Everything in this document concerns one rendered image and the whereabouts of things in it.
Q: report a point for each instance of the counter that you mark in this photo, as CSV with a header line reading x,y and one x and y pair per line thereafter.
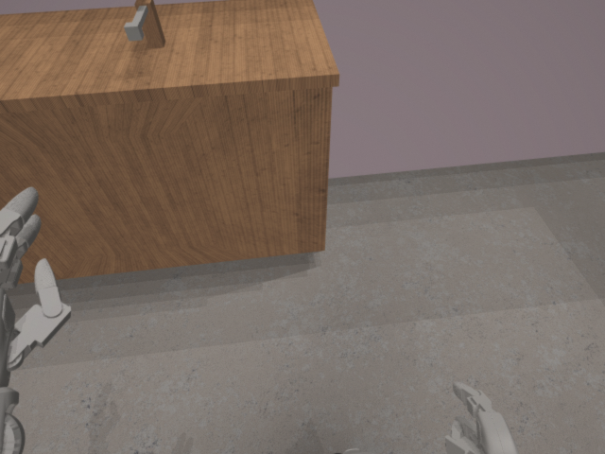
x,y
208,141

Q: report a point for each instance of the robot right hand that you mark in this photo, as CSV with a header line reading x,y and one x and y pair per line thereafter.
x,y
491,433

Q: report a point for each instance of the robot left forearm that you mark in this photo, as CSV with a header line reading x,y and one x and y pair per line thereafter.
x,y
12,434

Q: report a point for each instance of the robot left hand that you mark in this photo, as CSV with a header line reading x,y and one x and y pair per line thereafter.
x,y
18,230

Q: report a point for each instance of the tap lever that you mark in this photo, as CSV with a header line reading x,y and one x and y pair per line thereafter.
x,y
134,29

